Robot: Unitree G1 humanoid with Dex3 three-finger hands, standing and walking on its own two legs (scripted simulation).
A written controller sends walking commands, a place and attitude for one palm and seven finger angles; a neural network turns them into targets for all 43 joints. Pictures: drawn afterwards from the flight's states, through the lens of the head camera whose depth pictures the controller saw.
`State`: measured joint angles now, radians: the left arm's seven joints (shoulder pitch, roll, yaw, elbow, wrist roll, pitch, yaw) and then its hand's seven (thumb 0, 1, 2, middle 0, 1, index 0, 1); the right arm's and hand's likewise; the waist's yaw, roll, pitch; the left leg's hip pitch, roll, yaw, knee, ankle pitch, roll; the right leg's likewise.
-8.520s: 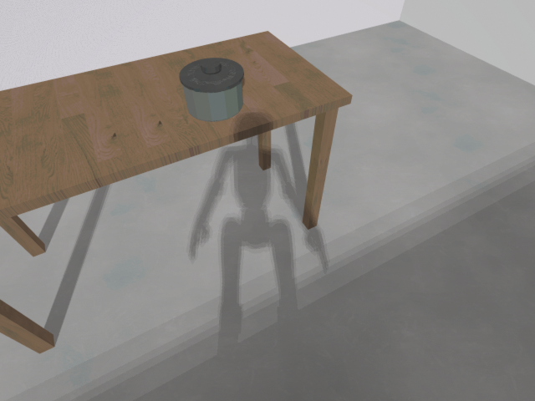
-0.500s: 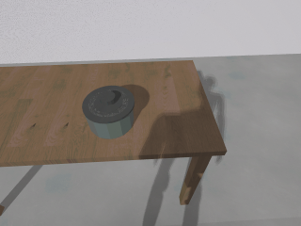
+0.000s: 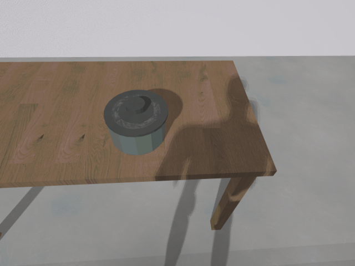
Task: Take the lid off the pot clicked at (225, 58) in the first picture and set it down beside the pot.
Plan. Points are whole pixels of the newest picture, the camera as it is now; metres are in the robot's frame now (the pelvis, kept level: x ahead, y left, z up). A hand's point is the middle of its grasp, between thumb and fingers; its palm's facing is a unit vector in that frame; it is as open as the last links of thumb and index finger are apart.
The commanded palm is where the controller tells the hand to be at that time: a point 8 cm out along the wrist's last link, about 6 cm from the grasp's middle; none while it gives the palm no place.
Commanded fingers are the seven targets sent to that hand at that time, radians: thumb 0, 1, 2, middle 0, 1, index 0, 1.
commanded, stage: look again from close up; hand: left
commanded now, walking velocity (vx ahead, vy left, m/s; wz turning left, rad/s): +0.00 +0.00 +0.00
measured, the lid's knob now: (135, 105) +0.50 +0.15 +0.06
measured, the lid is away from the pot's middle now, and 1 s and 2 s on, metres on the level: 0.00 0.00 0.00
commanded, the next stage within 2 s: lift the closed hand beside the body in 1.18 s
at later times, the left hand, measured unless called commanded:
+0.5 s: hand out of the picture +0.01 +0.15 -0.17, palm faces +0.01 -0.98 -0.18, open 7.4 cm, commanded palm none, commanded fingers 0.00 0.90 0.90 -0.20 -0.30 -0.20 -0.30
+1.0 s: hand out of the picture +0.01 +0.14 -0.17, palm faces +0.01 -0.98 -0.18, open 7.4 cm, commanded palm none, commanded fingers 0.00 0.90 0.90 -0.20 -0.30 -0.20 -0.30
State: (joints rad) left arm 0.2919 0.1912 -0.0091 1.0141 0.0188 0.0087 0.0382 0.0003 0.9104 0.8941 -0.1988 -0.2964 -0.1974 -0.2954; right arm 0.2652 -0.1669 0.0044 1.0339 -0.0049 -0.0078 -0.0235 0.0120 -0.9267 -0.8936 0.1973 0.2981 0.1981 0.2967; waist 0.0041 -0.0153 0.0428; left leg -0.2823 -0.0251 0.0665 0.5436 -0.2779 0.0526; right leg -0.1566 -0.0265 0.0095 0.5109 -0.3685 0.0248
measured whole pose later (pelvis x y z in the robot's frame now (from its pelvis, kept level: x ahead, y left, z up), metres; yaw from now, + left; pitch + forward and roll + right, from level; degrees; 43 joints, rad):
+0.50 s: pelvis +0.01 -0.02 +0.00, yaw +0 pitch +0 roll +0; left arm 0.31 0.17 -0.02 1.04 0.02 0.00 0.04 0.00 0.91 0.89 -0.20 -0.30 -0.20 -0.30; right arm 0.22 -0.16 0.01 1.08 0.00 -0.01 -0.03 0.01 -0.92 -0.89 0.20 0.30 0.20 0.30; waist 0.01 -0.03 0.05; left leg -0.23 -0.01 0.05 0.49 -0.26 0.02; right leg -0.11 -0.01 0.00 0.46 -0.36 0.00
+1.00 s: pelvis +0.01 -0.03 +0.01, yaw +0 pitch +0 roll +1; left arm 0.30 0.17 -0.02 1.05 0.01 -0.01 0.04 0.00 0.91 0.89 -0.20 -0.30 -0.20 -0.30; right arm 0.25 -0.15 0.01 1.11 0.00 -0.01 -0.03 0.01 -0.92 -0.89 0.20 0.30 0.20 0.30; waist 0.01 -0.03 0.05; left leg -0.20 0.00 0.05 0.46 -0.25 0.01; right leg -0.08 0.01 0.00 0.43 -0.35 -0.02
